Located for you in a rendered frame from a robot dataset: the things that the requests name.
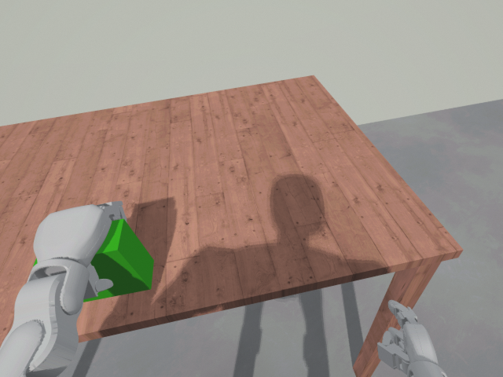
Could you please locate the right robot forearm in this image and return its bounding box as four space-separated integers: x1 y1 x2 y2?
407 361 447 377

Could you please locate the table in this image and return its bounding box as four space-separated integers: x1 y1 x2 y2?
0 75 463 377

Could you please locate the robot left hand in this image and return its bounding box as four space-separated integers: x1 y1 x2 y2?
33 201 127 299

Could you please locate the robot right hand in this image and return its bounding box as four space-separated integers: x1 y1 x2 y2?
377 300 439 374

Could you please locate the left robot forearm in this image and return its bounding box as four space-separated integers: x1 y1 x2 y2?
0 258 90 377

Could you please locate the sponge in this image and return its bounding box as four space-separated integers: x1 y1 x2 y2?
33 219 154 302

